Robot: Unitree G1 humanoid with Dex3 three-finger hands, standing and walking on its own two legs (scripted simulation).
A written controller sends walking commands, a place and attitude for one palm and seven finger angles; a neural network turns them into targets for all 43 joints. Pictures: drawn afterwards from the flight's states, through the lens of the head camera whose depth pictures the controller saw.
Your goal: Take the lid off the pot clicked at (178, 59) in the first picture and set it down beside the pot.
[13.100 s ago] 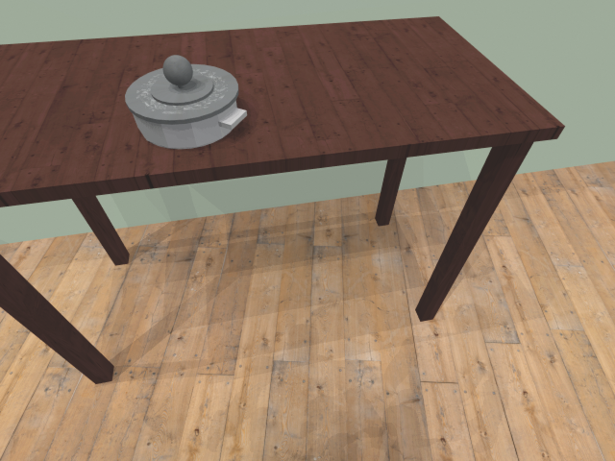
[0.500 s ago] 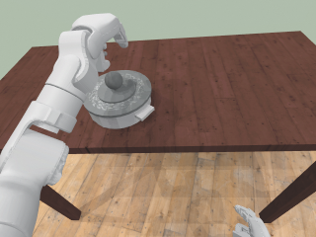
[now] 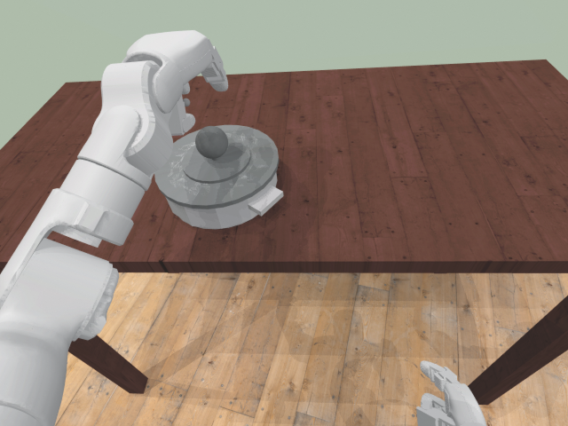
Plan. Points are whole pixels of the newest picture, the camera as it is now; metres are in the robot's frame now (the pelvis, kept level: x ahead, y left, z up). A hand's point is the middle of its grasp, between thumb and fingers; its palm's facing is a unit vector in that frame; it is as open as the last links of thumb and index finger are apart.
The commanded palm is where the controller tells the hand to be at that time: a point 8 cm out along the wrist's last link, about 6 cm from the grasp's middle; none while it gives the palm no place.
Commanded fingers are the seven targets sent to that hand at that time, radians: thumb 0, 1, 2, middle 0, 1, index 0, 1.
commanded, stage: lower the open fingers around the knob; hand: left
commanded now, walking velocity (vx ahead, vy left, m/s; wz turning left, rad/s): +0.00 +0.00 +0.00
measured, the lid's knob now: (211, 142) +0.48 +0.12 +0.17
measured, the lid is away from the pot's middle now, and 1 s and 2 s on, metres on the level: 0.00 0.00 0.00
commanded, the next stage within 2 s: close the fingers and squeeze the knob in 1.30 s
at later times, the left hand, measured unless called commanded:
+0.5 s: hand (205, 125) +0.44 +0.11 +0.22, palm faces -0.16 -0.05 -0.99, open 10.0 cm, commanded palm +0.41 +0.13 +0.27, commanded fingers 0.00 -0.42 1.74 -0.88 -0.08 -0.88 -0.08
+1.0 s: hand (207, 144) +0.44 +0.12 +0.19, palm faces -0.21 -0.04 -0.98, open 10.0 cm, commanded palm +0.42 +0.13 +0.24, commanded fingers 0.00 -0.42 1.74 -0.88 -0.08 -0.88 -0.08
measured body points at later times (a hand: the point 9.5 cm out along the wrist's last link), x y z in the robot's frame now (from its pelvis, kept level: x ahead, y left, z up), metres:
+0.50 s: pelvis +0.00 +0.00 +0.00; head +0.01 -0.04 +0.45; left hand +0.45 +0.11 +0.28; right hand +0.16 -0.24 -0.12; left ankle -0.02 +0.09 -0.74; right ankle +0.03 -0.12 -0.74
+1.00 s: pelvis +0.01 +0.00 +0.00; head +0.01 -0.04 +0.45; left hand +0.45 +0.12 +0.25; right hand +0.17 -0.24 -0.12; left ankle -0.02 +0.09 -0.74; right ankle +0.03 -0.12 -0.74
